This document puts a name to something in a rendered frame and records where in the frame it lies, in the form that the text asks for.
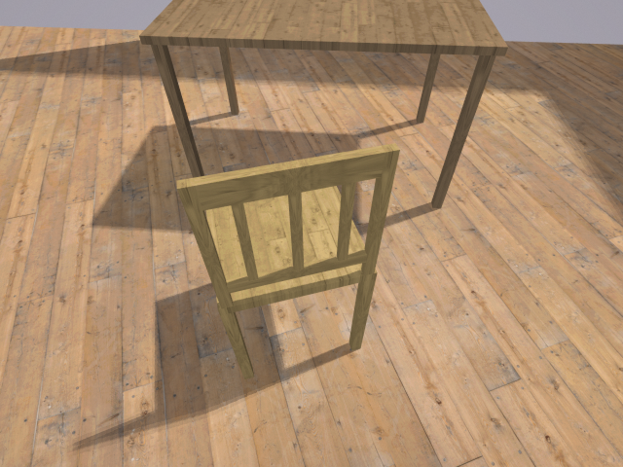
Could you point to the chair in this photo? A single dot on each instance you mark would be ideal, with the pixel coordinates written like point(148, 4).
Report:
point(282, 231)

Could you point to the table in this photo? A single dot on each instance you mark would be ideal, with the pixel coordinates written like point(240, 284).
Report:
point(386, 26)

